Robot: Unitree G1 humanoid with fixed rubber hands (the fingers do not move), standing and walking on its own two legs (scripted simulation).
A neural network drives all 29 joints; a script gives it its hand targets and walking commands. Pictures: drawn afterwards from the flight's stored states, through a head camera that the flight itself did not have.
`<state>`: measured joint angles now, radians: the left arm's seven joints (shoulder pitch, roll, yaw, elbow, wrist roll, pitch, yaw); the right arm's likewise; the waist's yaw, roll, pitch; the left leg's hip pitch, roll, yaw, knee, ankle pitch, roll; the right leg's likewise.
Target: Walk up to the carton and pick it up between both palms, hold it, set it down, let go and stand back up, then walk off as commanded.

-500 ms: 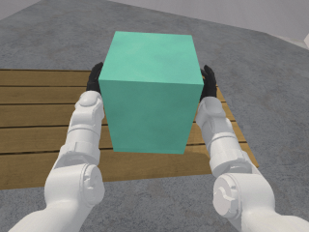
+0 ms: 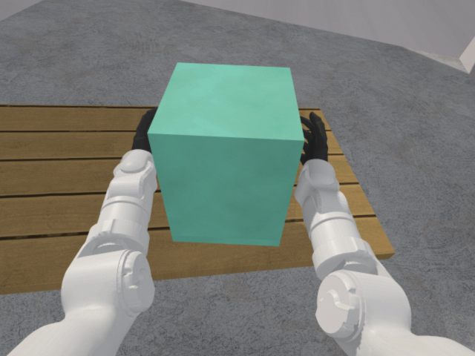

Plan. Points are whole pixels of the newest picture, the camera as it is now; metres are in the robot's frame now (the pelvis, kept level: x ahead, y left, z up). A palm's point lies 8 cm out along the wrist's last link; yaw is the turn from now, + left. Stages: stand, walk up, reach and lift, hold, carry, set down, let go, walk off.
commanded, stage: set down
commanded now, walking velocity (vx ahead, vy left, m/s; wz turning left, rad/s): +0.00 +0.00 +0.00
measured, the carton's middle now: (229, 157) +0.44 +0.01 +0.10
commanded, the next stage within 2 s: none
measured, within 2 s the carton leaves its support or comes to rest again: rests again in 1.94 s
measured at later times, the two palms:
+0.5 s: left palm (147, 152) +0.46 +0.16 +0.09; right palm (307, 164) +0.41 -0.12 +0.11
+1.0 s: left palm (147, 153) +0.47 +0.17 +0.07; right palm (301, 177) +0.40 -0.12 +0.08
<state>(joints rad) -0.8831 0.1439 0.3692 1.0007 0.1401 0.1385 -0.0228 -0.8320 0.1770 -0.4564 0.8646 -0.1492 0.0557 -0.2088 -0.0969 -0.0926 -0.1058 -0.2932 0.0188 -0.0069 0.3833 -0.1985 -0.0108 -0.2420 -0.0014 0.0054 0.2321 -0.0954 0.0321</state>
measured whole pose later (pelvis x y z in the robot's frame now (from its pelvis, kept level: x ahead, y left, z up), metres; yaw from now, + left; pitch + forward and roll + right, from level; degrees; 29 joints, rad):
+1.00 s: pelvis +0.02 +0.02 +0.00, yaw -1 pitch +7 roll -3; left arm -0.89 0.16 0.37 1.10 0.14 0.03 -0.07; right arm -0.76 0.25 -0.58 0.91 -0.28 -0.13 -0.21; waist -0.11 -0.08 -0.07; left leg -0.30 0.02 0.01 0.42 -0.25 -0.01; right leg -0.24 -0.01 0.01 0.25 -0.11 0.04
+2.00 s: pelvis -0.01 +0.03 -0.01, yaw -1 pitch +6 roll -3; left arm -0.91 0.20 0.20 1.19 0.07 -0.05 0.00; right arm -0.82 0.17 -0.53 1.07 -0.23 -0.14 -0.28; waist -0.11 -0.04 -0.01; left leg -0.40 0.02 0.01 0.57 -0.29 0.00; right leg -0.33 -0.01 0.01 0.38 -0.16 0.06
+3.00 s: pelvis -0.04 +0.04 -0.02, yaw -1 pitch +3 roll -5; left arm -0.87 0.21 0.14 1.19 0.01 0.00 0.01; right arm -0.71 0.13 -0.26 1.01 0.02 -0.11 -0.38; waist -0.11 -0.04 -0.01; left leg -0.43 0.02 0.01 0.70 -0.31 0.02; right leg -0.35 0.00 0.01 0.46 -0.16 0.07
